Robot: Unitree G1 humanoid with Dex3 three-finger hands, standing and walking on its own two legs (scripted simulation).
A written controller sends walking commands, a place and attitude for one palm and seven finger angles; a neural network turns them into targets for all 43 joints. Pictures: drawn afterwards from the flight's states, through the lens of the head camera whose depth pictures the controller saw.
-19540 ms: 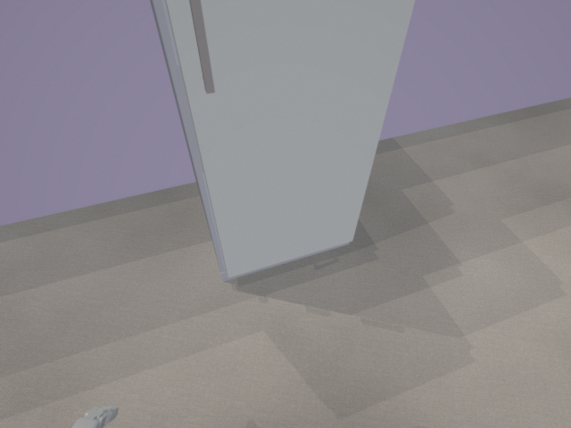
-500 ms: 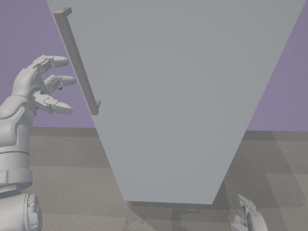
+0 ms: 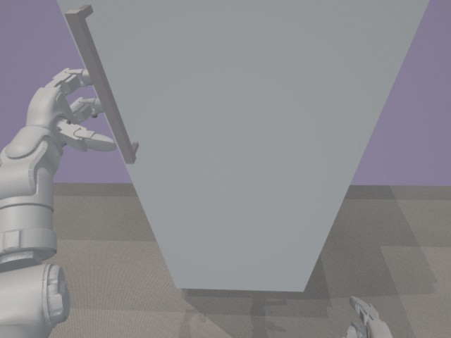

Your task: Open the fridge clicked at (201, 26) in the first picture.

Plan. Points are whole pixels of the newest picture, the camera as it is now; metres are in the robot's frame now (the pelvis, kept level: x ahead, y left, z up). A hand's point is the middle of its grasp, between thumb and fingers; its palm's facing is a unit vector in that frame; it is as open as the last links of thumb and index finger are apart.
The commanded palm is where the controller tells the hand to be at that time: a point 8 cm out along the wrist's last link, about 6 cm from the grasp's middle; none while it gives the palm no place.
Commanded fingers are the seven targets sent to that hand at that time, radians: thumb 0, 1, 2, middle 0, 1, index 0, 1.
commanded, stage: feel for the door with the fingertips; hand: left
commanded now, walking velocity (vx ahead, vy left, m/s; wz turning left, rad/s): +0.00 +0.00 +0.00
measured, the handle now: (111, 96) +0.45 +0.22 +0.24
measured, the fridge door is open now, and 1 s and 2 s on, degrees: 0 0 0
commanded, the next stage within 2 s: slide the fingers in behind the handle in 0.06 s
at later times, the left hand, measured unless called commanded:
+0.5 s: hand (94, 122) +0.39 +0.24 +0.22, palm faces +0.06 -1.00 -0.04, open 14.0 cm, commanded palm +0.36 +0.28 +0.23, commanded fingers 0.00 -0.50 0.30 -0.30 -1.20 -0.30 -1.20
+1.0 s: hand (108, 119) +0.39 +0.21 +0.23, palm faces +0.05 -1.00 -0.03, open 14.0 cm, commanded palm +0.36 +0.26 +0.23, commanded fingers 0.00 -0.50 0.30 -0.30 -1.20 -0.30 -1.20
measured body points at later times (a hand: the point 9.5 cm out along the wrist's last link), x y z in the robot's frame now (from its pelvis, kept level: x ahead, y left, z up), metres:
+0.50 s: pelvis +0.01 +0.00 +0.00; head -0.01 -0.02 +0.45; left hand +0.38 +0.29 +0.23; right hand +0.16 -0.25 -0.09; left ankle +0.01 +0.12 -0.74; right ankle -0.03 -0.10 -0.74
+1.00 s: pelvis +0.01 +0.01 +0.00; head -0.01 -0.02 +0.45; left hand +0.38 +0.26 +0.23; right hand +0.19 -0.23 -0.09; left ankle +0.01 +0.12 -0.74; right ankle -0.03 -0.10 -0.74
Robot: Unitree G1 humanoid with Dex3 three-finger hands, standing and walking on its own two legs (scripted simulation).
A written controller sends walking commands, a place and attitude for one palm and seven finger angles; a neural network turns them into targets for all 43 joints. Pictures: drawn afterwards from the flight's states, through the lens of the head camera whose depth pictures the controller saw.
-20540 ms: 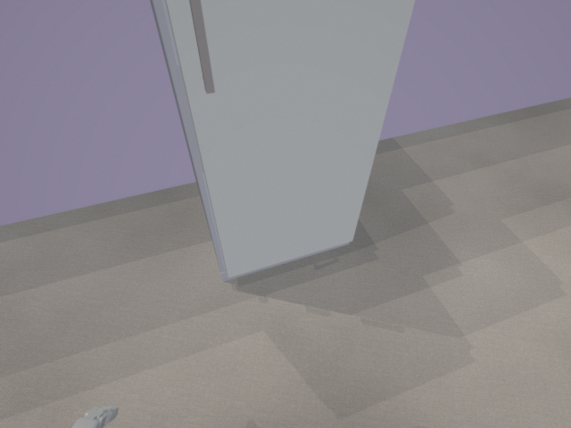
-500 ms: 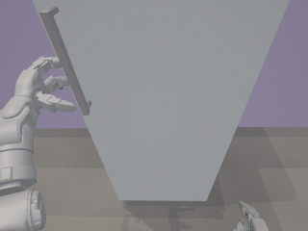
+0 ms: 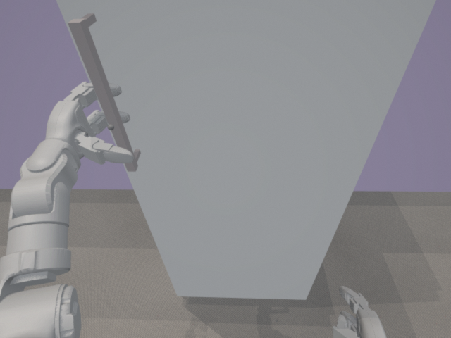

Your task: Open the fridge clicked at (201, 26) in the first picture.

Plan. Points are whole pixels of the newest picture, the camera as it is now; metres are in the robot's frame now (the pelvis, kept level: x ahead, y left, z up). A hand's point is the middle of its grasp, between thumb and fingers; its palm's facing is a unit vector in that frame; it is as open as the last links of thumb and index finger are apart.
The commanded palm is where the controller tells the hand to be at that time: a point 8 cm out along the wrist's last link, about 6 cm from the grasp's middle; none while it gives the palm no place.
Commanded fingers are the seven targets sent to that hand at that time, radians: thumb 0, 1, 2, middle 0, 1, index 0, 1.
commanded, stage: slide the fingers in behind the handle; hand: left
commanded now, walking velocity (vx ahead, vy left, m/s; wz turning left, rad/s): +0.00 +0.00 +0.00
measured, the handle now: (114, 104) +0.43 +0.22 +0.24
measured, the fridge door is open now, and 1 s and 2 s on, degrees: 0 0 0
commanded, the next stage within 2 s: grip the handle and tug to test in 0.98 s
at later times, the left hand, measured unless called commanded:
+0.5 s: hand (116, 129) +0.37 +0.20 +0.23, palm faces +0.07 -1.00 -0.03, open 14.1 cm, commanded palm +0.33 +0.24 +0.23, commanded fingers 0.00 -0.50 0.30 -0.30 -1.20 -0.30 -1.20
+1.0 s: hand (121, 127) +0.37 +0.19 +0.23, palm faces +0.07 -1.00 -0.03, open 14.1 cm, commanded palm +0.34 +0.23 +0.23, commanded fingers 0.00 -0.50 0.30 -0.30 -1.20 -0.30 -1.20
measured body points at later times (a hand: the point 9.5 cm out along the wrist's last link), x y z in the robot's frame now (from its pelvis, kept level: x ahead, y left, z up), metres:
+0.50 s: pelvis +0.00 -0.01 +0.00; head -0.03 -0.03 +0.45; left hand +0.36 +0.25 +0.23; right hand +0.17 -0.24 -0.08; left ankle -0.01 +0.11 -0.74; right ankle -0.04 -0.11 -0.74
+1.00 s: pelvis +0.00 +0.00 +0.00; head -0.02 -0.03 +0.45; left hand +0.36 +0.24 +0.23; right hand +0.18 -0.23 -0.09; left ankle -0.01 +0.11 -0.74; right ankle -0.04 -0.11 -0.74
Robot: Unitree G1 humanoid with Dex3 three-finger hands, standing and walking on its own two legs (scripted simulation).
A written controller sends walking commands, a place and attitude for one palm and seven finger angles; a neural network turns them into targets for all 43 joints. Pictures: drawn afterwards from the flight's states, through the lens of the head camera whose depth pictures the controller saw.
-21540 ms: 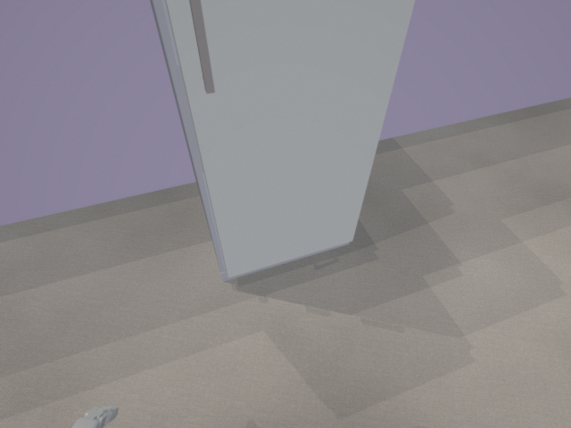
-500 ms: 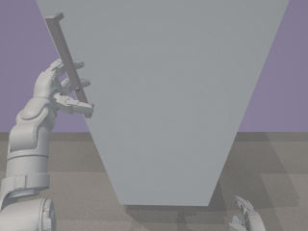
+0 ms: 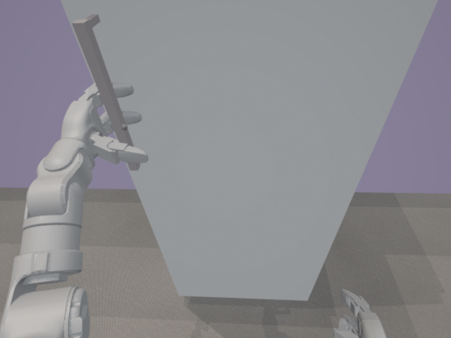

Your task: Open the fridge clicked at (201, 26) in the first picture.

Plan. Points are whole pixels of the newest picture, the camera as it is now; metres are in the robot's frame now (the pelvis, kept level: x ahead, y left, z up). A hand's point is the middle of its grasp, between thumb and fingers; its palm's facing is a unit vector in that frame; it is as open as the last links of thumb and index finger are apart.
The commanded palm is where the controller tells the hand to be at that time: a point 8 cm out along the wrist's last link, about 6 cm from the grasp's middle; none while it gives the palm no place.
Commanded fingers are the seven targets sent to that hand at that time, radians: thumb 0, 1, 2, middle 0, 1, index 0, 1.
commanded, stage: grip the handle and tug to test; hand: left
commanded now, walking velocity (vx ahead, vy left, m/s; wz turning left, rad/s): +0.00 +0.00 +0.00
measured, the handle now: (117, 104) +0.43 +0.22 +0.24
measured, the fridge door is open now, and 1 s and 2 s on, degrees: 0 0 13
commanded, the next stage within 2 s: pull the door a little, standing still in 1.50 s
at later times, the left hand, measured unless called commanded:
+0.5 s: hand (123, 127) +0.38 +0.19 +0.23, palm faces +0.07 -1.00 -0.03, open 10.2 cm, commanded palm +0.34 +0.24 +0.23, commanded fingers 0.00 0.53 0.74 -0.41 -1.35 -0.41 -1.35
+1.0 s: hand (122, 127) +0.37 +0.19 +0.23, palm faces +0.08 -1.00 -0.03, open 5.7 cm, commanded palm +0.34 +0.24 +0.23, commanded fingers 0.00 0.90 0.90 -0.45 -1.40 -0.45 -1.40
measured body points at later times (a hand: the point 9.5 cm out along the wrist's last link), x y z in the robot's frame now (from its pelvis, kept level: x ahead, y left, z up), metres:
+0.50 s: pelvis +0.00 +0.00 +0.00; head -0.02 -0.02 +0.45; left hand +0.37 +0.25 +0.23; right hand +0.19 -0.23 -0.09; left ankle -0.01 +0.11 -0.74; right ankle -0.04 -0.10 -0.74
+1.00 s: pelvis +0.01 +0.00 +0.00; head -0.01 -0.02 +0.45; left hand +0.36 +0.25 +0.23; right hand +0.19 -0.23 -0.09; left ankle -0.01 +0.11 -0.74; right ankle -0.04 -0.10 -0.74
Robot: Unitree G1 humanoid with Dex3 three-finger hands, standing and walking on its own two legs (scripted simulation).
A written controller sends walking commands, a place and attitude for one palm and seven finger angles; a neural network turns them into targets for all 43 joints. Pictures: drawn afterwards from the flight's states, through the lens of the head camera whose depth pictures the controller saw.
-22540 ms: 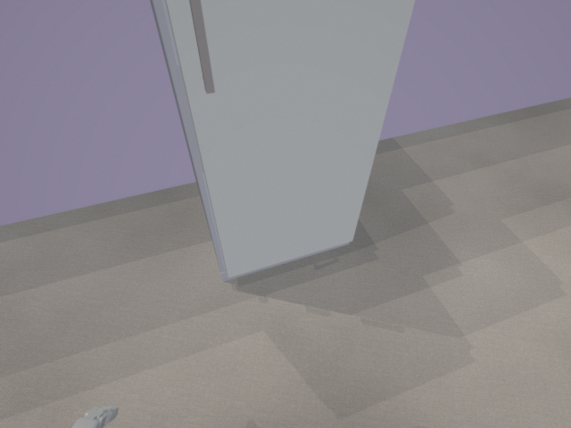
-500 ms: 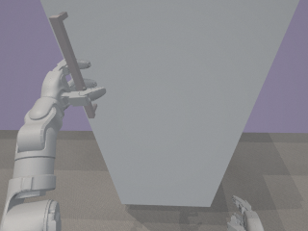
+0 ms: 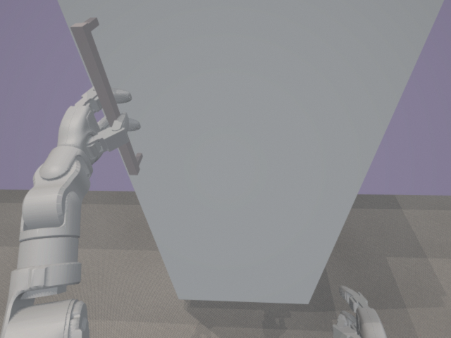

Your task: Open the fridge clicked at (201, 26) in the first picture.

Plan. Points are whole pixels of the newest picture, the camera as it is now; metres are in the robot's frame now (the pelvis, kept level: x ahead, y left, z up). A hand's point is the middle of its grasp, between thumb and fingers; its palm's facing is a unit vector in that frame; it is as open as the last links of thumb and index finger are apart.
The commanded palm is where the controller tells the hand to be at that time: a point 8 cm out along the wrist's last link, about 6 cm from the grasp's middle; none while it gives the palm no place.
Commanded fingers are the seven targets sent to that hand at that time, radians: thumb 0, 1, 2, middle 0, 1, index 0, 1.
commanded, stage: grip the handle and tug to test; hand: left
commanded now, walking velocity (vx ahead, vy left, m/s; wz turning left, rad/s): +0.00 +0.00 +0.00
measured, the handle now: (116, 108) +0.42 +0.22 +0.24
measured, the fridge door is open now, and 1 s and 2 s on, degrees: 0 13 23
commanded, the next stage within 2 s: pull the door a little, standing still in 0.50 s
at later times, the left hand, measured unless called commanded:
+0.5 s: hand (120, 138) +0.35 +0.19 +0.23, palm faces +0.06 -1.00 -0.05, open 5.8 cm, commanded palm +0.30 +0.24 +0.23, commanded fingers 0.00 0.90 0.90 -0.45 -1.40 -0.45 -1.40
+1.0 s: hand (111, 182) +0.26 +0.17 +0.22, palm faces +0.15 -0.97 -0.21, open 6.3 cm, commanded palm +0.22 +0.22 +0.23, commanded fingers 0.00 0.90 0.90 -0.45 -1.40 -0.45 -1.40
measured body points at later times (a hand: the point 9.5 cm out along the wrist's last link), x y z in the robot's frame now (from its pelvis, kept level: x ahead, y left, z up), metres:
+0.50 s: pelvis +0.02 +0.00 +0.00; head -0.01 -0.03 +0.45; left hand +0.34 +0.24 +0.23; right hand +0.20 -0.23 -0.08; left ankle -0.02 +0.11 -0.74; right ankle -0.05 -0.11 -0.74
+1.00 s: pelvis -0.01 +0.00 +0.00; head -0.04 -0.03 +0.45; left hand +0.25 +0.22 +0.23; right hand +0.21 -0.21 -0.06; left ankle -0.02 +0.11 -0.74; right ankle -0.05 -0.11 -0.74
